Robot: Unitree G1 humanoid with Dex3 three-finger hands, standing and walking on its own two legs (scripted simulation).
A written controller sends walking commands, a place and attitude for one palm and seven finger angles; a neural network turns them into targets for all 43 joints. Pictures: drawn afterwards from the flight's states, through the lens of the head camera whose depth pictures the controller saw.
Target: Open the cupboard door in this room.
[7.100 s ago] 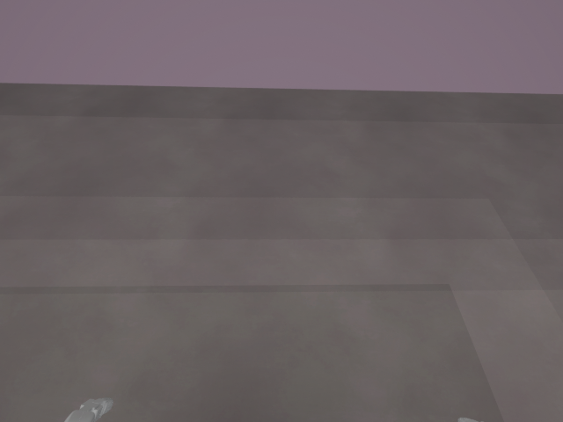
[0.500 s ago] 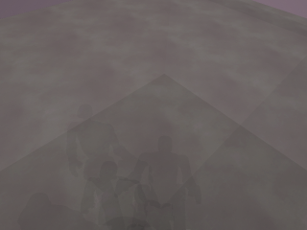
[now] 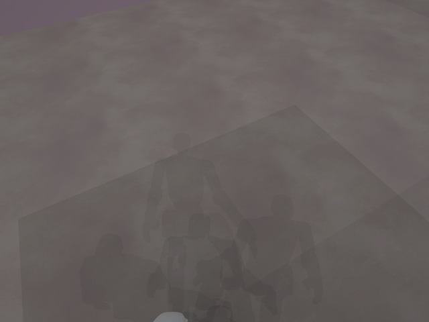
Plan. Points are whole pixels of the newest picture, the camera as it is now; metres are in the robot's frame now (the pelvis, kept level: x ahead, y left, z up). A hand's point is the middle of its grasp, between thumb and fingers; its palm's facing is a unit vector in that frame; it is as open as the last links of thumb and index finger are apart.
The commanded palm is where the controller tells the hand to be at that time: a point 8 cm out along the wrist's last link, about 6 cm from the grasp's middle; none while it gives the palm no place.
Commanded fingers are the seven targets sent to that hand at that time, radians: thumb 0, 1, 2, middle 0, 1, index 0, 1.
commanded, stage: turn or walk to find it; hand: left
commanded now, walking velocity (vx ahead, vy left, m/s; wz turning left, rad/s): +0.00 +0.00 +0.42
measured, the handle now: out of the picture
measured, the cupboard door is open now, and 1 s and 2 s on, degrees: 0 0 0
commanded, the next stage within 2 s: none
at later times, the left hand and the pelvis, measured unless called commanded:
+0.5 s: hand out of the picture +0.03 +0.25 -0.16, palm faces +0.21 -0.95 -0.25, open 7.4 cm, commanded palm none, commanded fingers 0.00 0.90 0.90 -0.20 -0.30 -0.20 -0.30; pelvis -0.02 +0.03 +0.00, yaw +10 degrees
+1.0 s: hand out of the picture -0.07 +0.18 -0.16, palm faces +0.43 -0.87 -0.26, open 7.3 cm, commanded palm none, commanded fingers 0.00 0.90 0.90 -0.20 -0.30 -0.20 -0.30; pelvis -0.04 -0.02 +0.00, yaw +24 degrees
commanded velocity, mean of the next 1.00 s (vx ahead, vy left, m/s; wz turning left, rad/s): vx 0.00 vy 0.00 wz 0.42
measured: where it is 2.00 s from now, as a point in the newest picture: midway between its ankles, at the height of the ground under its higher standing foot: outside the picture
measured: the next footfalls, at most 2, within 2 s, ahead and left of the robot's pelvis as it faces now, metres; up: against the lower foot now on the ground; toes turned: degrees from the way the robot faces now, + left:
left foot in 0.12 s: +0.02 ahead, +0.15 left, +0.00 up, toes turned +8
right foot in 0.62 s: +0.04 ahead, -0.10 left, +0.00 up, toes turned +9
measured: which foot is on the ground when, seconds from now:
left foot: up 0.00-0.10, down 0.12-0.62, up 0.64-1.00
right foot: down 0.00-0.14, up 0.16-0.60, down 0.62-1.00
